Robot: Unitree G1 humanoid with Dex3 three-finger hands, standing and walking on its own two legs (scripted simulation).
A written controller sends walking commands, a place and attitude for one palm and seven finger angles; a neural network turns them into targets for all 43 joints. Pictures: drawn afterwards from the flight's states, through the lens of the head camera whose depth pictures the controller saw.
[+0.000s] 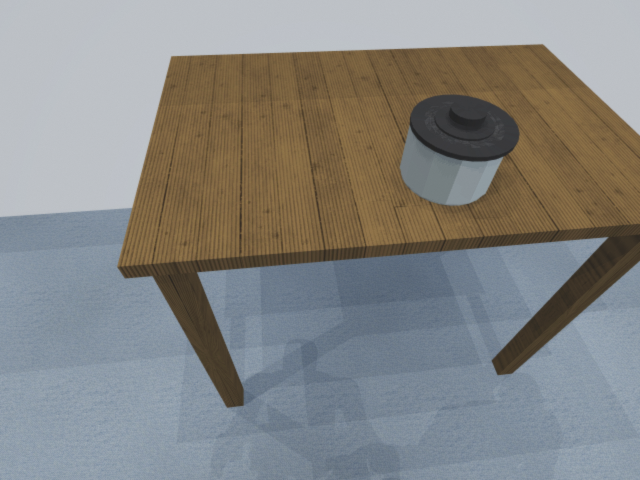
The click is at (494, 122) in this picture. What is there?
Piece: lid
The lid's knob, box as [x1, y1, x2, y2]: [449, 100, 487, 126]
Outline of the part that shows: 452,103 449,115 454,121 460,124 472,126 478,125 482,123 487,112 481,104 471,100 457,100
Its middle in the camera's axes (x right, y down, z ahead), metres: +0.22 -0.19 +0.59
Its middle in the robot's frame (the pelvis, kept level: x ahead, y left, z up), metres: +0.61 -0.19 +0.14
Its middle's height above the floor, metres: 0.91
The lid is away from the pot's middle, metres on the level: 0.00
